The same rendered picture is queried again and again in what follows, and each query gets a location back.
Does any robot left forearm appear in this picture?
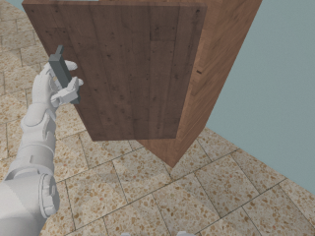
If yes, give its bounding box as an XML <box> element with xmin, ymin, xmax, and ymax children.
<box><xmin>0</xmin><ymin>103</ymin><xmax>57</xmax><ymax>185</ymax></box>

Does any handle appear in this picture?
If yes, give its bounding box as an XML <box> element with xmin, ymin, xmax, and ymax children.
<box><xmin>48</xmin><ymin>45</ymin><xmax>81</xmax><ymax>104</ymax></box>

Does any robot left upper arm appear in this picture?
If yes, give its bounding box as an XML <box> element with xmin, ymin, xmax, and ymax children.
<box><xmin>0</xmin><ymin>173</ymin><xmax>60</xmax><ymax>236</ymax></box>

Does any cupboard door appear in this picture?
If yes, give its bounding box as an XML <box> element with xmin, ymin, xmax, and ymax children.
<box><xmin>22</xmin><ymin>0</ymin><xmax>208</xmax><ymax>142</ymax></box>

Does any robot left hand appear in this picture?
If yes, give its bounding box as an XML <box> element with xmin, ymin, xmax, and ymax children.
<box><xmin>31</xmin><ymin>60</ymin><xmax>84</xmax><ymax>112</ymax></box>

